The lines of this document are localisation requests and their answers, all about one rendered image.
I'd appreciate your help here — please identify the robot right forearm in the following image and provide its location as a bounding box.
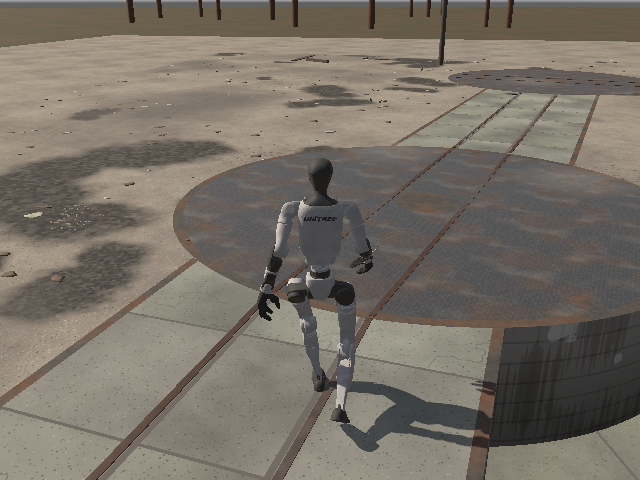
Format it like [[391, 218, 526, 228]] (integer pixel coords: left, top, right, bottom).
[[358, 238, 373, 264]]

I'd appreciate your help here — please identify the left robot hand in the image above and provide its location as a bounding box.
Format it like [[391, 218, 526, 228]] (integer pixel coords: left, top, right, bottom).
[[257, 291, 280, 321]]

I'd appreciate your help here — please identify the right robot hand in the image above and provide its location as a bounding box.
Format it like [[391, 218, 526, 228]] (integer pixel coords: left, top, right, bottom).
[[350, 257, 373, 274]]

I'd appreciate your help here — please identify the robot left forearm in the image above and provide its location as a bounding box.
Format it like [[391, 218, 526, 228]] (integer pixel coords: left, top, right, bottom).
[[260, 242, 283, 294]]

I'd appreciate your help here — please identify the robot right upper arm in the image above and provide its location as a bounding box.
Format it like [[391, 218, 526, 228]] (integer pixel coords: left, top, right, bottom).
[[341, 201, 369, 254]]

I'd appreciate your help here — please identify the robot right foot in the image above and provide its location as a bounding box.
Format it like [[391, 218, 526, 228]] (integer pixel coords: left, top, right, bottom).
[[330, 407, 350, 423]]

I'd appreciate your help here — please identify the robot left foot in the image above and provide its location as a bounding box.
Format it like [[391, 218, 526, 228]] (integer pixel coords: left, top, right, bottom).
[[312, 368, 326, 392]]

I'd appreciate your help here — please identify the robot foot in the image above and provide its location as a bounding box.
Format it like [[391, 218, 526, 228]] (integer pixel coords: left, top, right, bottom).
[[330, 407, 350, 423], [312, 368, 326, 392]]

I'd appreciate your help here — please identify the robot left upper arm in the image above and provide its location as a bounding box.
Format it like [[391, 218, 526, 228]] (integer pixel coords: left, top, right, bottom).
[[273, 201, 300, 258]]

